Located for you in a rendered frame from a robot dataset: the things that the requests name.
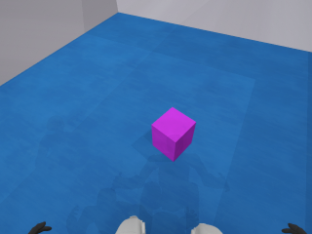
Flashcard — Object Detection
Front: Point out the robot right thigh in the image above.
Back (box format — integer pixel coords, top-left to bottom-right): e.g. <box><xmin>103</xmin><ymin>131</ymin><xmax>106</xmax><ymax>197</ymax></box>
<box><xmin>190</xmin><ymin>224</ymin><xmax>222</xmax><ymax>234</ymax></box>

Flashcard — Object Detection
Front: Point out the robot thigh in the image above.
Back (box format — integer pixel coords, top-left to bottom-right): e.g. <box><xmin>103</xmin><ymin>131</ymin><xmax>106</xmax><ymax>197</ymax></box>
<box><xmin>190</xmin><ymin>224</ymin><xmax>222</xmax><ymax>234</ymax></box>
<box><xmin>115</xmin><ymin>217</ymin><xmax>146</xmax><ymax>234</ymax></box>

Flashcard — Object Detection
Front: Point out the robot left thigh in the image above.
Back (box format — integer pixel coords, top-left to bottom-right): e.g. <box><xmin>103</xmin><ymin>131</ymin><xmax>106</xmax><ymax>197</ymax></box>
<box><xmin>115</xmin><ymin>217</ymin><xmax>146</xmax><ymax>234</ymax></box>

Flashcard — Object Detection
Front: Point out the robot right hand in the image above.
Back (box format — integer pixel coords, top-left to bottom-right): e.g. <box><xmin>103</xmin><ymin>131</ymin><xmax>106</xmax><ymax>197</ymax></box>
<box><xmin>282</xmin><ymin>223</ymin><xmax>307</xmax><ymax>234</ymax></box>

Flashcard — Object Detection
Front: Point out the carton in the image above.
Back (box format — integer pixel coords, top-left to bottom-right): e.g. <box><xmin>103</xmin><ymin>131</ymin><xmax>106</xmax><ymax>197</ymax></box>
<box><xmin>151</xmin><ymin>107</ymin><xmax>196</xmax><ymax>162</ymax></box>

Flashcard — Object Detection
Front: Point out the robot left hand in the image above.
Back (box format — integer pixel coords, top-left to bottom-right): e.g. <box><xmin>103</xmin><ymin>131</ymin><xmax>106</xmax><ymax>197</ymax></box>
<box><xmin>28</xmin><ymin>221</ymin><xmax>52</xmax><ymax>234</ymax></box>

